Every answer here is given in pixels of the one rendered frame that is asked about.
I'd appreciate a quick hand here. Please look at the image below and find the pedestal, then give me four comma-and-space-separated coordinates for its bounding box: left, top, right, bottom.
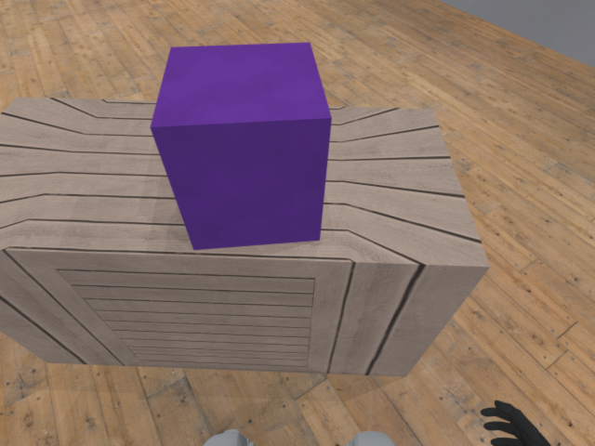
0, 97, 490, 377

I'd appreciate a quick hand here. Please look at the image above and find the robot right hand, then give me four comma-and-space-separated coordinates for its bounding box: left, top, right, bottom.
481, 400, 551, 446

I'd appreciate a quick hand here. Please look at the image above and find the carton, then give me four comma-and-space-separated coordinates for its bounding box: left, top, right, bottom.
151, 43, 332, 250

